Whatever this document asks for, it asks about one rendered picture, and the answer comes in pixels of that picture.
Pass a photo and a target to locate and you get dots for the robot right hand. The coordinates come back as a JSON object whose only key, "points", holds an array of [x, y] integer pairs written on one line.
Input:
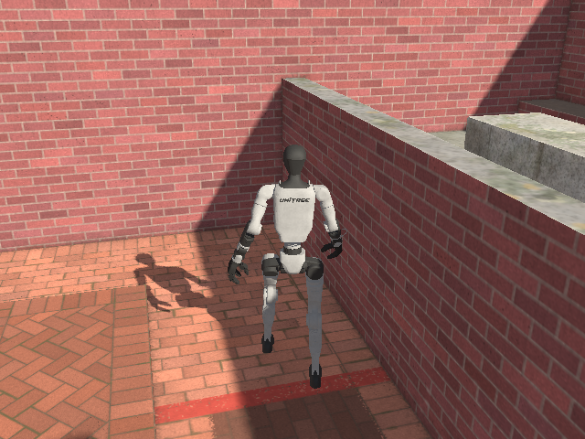
{"points": [[337, 251]]}

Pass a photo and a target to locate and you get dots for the left robot upper arm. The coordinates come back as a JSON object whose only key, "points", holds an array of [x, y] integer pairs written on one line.
{"points": [[264, 193]]}

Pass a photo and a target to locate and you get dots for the robot right forearm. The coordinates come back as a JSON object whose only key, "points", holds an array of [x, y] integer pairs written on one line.
{"points": [[335, 236]]}

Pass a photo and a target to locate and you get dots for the robot left forearm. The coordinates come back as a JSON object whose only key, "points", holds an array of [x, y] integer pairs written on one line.
{"points": [[243, 246]]}

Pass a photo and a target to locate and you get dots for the right robot upper arm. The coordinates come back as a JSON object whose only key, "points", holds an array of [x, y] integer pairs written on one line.
{"points": [[322, 194]]}

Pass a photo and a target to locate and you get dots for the right robot thigh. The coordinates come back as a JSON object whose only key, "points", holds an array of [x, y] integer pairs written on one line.
{"points": [[314, 273]]}

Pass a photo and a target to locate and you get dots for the robot head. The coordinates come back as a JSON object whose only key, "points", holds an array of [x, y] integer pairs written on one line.
{"points": [[294, 157]]}

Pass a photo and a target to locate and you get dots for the robot left hand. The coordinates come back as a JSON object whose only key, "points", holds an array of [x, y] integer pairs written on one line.
{"points": [[232, 270]]}

